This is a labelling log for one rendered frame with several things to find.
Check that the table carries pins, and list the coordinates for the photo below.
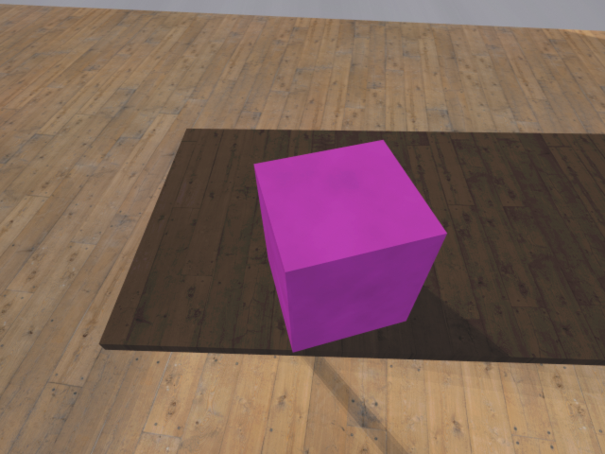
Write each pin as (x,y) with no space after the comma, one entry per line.
(519,277)

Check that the carton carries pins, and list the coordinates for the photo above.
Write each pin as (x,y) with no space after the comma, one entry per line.
(350,241)

